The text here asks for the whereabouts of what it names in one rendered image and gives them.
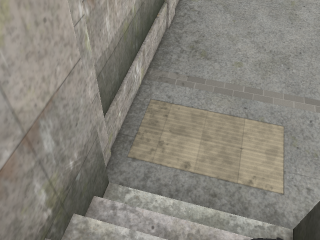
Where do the stairs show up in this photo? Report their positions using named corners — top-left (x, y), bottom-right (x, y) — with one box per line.
top-left (45, 182), bottom-right (293, 240)

